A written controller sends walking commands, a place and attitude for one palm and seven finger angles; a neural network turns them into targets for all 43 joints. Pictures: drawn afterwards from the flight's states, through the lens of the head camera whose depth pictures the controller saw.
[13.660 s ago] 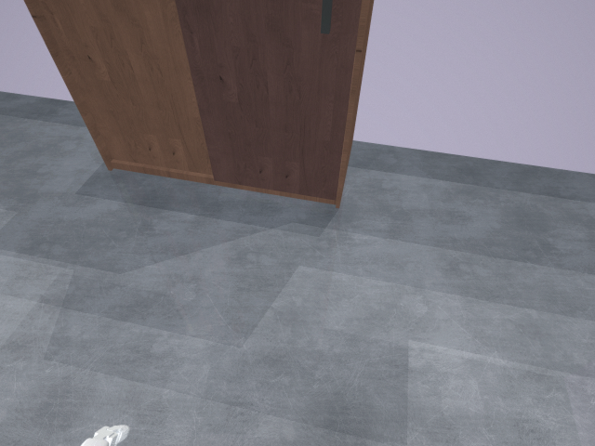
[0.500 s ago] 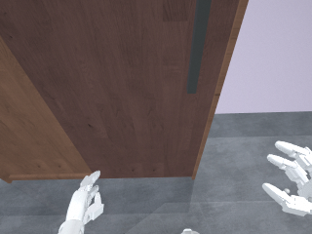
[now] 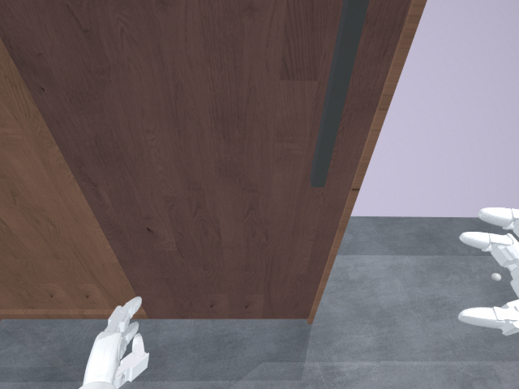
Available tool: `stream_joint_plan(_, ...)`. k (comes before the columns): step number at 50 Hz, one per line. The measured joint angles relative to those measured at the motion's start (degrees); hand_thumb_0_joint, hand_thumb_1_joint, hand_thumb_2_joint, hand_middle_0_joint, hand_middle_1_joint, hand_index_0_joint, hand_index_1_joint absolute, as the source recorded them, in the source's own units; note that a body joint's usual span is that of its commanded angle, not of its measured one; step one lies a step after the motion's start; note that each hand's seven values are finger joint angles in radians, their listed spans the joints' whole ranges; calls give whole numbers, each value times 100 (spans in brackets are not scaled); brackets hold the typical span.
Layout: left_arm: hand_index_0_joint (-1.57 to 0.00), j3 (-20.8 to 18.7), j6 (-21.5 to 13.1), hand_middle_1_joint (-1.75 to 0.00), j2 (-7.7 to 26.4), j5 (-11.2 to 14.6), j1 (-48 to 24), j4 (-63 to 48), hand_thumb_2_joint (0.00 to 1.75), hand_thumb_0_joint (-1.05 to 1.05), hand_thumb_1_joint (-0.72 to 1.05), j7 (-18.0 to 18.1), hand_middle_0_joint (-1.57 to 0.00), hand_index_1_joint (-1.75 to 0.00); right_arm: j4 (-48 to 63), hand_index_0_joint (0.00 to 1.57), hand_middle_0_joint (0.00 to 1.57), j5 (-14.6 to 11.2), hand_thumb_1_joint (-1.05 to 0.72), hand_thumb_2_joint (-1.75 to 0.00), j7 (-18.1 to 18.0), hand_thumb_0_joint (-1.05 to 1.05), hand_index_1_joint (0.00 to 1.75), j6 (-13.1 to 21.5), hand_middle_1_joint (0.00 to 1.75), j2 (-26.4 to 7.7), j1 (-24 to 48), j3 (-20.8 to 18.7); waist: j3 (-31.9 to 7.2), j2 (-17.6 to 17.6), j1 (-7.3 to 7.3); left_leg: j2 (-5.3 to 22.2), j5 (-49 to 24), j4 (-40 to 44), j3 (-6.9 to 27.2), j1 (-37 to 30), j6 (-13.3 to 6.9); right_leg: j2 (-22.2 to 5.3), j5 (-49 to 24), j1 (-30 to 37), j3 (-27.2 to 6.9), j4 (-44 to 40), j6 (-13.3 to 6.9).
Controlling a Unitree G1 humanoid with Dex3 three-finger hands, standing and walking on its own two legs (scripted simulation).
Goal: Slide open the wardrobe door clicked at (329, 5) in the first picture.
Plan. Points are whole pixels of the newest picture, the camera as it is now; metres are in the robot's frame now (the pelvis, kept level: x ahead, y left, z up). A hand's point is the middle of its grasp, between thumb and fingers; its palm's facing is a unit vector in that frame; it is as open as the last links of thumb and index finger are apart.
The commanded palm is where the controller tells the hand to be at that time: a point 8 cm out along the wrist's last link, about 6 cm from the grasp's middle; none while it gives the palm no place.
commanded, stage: raise the hand with hooked fingers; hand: right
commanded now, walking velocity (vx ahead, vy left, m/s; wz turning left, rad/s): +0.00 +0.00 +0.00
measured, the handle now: (330, 103) +0.51 -0.10 +0.22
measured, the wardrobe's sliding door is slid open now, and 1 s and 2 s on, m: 0.00 0.00 0.00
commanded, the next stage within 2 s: move the hooked fingers beside the handle in 0.90 s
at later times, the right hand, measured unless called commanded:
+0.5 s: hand (516, 202) +0.28 -0.28 +0.22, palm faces +0.06 +0.99 -0.11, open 14.0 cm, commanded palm +0.24 -0.32 +0.23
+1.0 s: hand (502, 206) +0.29 -0.28 +0.21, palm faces +0.07 +0.99 -0.09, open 14.0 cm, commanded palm +0.25 -0.31 +0.23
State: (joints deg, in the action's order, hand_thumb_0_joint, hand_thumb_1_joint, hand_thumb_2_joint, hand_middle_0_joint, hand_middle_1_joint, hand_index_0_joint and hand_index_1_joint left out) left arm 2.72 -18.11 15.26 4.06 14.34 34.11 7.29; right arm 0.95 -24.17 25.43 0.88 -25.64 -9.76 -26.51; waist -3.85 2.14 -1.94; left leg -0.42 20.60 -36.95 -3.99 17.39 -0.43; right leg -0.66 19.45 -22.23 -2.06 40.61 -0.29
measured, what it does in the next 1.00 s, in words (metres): stands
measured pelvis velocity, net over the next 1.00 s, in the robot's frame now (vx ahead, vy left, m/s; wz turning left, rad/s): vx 0.01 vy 0.00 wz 0.00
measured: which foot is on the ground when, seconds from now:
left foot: down 0.00-1.00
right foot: down 0.00-1.00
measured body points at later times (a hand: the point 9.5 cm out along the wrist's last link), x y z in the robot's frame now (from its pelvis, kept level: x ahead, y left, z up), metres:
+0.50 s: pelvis +0.00 +0.00 +0.01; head -0.02 +0.02 +0.46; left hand +0.20 +0.22 -0.05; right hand +0.27 -0.33 +0.23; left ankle -0.01 +0.12 -0.72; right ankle +0.02 -0.11 -0.72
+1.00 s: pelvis +0.01 +0.00 +0.01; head -0.01 +0.02 +0.46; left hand +0.21 +0.23 -0.05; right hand +0.28 -0.33 +0.22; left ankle -0.01 +0.12 -0.72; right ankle +0.02 -0.11 -0.72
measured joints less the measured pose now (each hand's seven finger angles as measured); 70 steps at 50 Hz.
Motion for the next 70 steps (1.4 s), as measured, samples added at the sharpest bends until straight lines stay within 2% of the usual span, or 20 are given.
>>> stream_joint_plan(7,-21,148,58,-30,-74,23,-125,-52,90,1,91,-41,-21,-30,-96,30,29,92,43,-32,23,0,116,-505,116,-118,553,-34,53,65,-71,25,-118,245,2,-249,1,28,-140,265,5,-284,-2)
stream_joint_plan(15,-21,256,204,-30,-93,80,-160,36,90,1,91,-28,-21,-30,-330,30,30,251,49,-30,-4,-1,119,-973,119,-277,1272,-74,139,93,-126,53,-204,450,-22,-470,-4,62,-262,493,-17,-530,2)
stream_joint_plan(23,-21,259,321,-30,-30,133,-167,82,90,1,91,-43,-21,-30,-610,30,30,341,50,-30,37,-1,120,-1382,120,-495,1915,-155,151,115,-82,68,-255,586,-1,-590,-5,77,-331,641,5,-713,2)
stream_joint_plan(28,-21,216,411,-30,23,152,-157,4,90,1,91,-108,-21,-30,-633,30,30,333,50,-30,78,-1,120,-1567,120,-532,1871,-188,96,128,-15,80,-254,600,55,-563,2,83,-343,661,62,-788,-5)
stream_joint_plan(37,-21,154,472,-30,29,134,-144,-13,90,1,91,-83,-21,-30,-366,30,30,394,50,-30,-81,-1,120,-1555,120,-319,1681,-197,113,56,-38,64,-213,595,75,-611,-9,67,-295,719,80,-785,5)
stream_joint_plan(49,-21,201,531,-30,-25,136,-221,-27,90,1,91,-62,-21,-30,-517,30,30,410,50,-30,-51,-1,120,-1630,120,-392,1750,-152,103,91,-45,59,-216,640,42,-651,-14,66,-296,736,46,-803,12)
stream_joint_plan(58,-21,195,558,-30,-30,146,-211,26,90,1,91,-39,-21,-30,-658,30,30,445,50,-30,-109,-1,120,-1554,120,-259,1959,12,102,87,-66,69,-206,626,14,-646,-10,78,-289,714,18,-778,9)
stream_joint_plan(63,-21,199,605,-30,-36,140,-225,50,90,1,91,-24,-21,-30,-888,30,30,546,50,-30,-221,-1,120,-1565,120,-207,2231,182,125,76,-16,77,-220,632,19,-622,-9,85,-312,699,23,-801,6)
stream_joint_plan(70,-21,184,688,-30,-45,135,-170,28,90,1,91,-53,-21,-30,-1234,30,30,617,50,-30,-293,-1,120,-1509,120,-245,2499,160,117,41,93,55,-252,662,85,-572,-14,59,-327,686,87,-852,9)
